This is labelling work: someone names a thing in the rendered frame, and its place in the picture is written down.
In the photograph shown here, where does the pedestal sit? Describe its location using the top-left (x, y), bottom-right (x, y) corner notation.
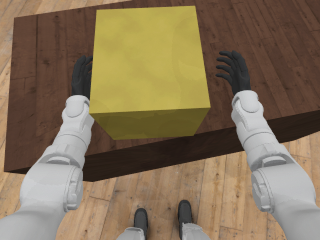
top-left (3, 0), bottom-right (320, 182)

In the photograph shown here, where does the robot left foot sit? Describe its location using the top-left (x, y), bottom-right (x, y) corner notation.
top-left (134, 208), bottom-right (148, 240)

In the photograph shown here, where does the robot right hand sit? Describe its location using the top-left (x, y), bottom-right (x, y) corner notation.
top-left (215, 50), bottom-right (251, 96)

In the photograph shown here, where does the left robot forearm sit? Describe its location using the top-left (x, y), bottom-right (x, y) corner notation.
top-left (19, 95), bottom-right (95, 205)

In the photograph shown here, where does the left robot upper arm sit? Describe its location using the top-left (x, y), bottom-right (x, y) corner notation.
top-left (0, 163), bottom-right (84, 240)

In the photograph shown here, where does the right robot upper arm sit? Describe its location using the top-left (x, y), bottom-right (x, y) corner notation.
top-left (251, 163), bottom-right (320, 240)

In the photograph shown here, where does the robot left hand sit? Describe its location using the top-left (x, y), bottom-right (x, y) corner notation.
top-left (71, 55), bottom-right (93, 100)

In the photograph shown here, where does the carton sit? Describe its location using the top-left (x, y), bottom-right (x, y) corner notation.
top-left (89, 6), bottom-right (211, 140)

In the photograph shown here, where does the left robot thigh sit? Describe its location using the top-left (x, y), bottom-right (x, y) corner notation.
top-left (116, 230), bottom-right (145, 240)

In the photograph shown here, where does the right robot forearm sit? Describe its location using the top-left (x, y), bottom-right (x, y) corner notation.
top-left (231, 90), bottom-right (316, 203)

